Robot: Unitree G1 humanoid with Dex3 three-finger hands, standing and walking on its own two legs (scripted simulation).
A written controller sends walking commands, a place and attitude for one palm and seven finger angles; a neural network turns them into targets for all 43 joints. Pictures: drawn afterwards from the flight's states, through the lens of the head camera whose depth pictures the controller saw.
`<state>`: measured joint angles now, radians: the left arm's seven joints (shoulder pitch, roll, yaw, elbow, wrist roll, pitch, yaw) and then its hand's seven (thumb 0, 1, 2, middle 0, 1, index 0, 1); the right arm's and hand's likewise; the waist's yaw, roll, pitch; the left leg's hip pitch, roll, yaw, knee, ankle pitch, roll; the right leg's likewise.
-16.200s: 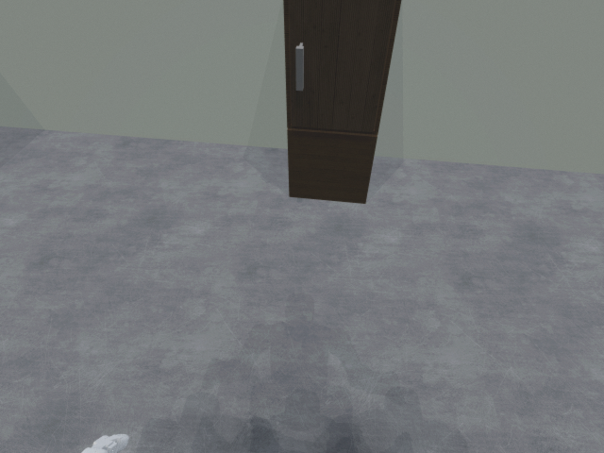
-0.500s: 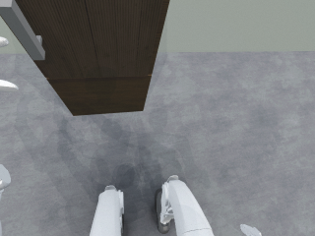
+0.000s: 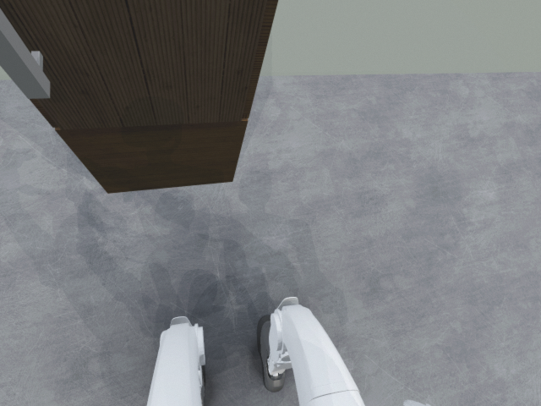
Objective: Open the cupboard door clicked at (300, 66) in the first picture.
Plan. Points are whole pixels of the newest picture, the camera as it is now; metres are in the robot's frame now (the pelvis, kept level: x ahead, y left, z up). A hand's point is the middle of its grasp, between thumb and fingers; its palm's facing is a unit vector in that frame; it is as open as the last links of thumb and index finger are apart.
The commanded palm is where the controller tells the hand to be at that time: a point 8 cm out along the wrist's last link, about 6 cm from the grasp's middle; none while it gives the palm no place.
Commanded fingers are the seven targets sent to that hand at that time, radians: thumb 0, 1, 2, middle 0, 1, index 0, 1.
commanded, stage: move the hooked fingers beside the handle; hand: left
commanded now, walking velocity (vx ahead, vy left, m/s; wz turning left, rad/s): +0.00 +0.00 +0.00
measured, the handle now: (8, 32) +0.57 +0.28 +0.05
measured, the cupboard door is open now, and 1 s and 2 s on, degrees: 0 0 0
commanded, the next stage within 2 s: slide the fingers in behind the handle in 0.54 s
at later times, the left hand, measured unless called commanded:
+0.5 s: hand out of the picture +0.51 +0.34 +0.05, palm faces +0.12 -0.99 -0.03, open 14.0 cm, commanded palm +0.50 +0.36 +0.05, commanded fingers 0.00 -0.50 0.30 -0.30 -1.20 -0.30 -1.20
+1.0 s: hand out of the picture +0.51 +0.31 +0.04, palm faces +0.09 -1.00 -0.01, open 14.0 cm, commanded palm +0.50 +0.33 +0.05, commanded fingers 0.00 -0.50 0.30 -0.30 -1.20 -0.30 -1.20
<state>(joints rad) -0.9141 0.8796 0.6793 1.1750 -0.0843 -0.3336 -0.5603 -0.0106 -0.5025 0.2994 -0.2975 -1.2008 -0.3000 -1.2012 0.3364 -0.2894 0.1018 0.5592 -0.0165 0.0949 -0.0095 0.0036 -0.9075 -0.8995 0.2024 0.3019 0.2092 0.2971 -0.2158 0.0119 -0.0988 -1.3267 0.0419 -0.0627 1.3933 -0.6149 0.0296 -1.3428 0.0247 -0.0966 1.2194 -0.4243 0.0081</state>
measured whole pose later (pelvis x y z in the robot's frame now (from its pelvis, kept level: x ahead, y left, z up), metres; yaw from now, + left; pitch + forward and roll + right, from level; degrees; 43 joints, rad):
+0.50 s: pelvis +0.00 +0.00 +0.00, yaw +0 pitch +31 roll -8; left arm -0.95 0.89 0.66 1.20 -0.07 -0.37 -0.53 -0.01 -0.50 0.30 -0.30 -1.20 -0.30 -1.20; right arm 0.30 -0.29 0.10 0.55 -0.02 0.08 -0.02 0.00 -0.91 -0.90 0.20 0.30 0.21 0.30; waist -0.23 0.01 -0.10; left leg -1.34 0.04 -0.07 1.42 -0.63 0.03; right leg -1.35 0.02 -0.11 1.24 -0.44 0.01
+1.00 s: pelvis +0.00 +0.00 +0.00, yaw +1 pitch +31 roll -7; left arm -0.92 0.80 0.60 1.15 -0.07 -0.34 -0.48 -0.01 -0.50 0.30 -0.30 -1.20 -0.30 -1.20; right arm 0.32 -0.28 0.10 0.57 -0.02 0.09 -0.01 0.00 -0.91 -0.90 0.20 0.30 0.21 0.30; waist -0.22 0.02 -0.11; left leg -1.31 0.03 -0.07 1.38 -0.61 0.03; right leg -1.31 0.02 -0.11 1.20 -0.43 0.01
